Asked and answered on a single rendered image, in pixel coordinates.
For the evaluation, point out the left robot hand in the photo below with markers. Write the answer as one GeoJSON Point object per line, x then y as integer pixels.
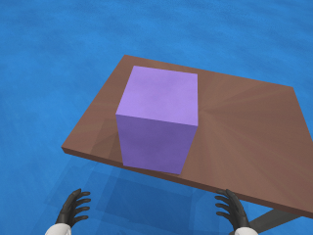
{"type": "Point", "coordinates": [69, 210]}

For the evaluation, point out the left robot forearm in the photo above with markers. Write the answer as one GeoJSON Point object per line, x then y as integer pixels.
{"type": "Point", "coordinates": [59, 229]}

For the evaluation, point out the table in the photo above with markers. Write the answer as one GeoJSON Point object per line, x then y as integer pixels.
{"type": "Point", "coordinates": [252, 139]}

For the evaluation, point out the right robot hand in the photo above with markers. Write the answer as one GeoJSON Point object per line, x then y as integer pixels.
{"type": "Point", "coordinates": [236, 213]}

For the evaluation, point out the carton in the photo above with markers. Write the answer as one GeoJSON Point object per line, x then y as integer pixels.
{"type": "Point", "coordinates": [157, 118]}

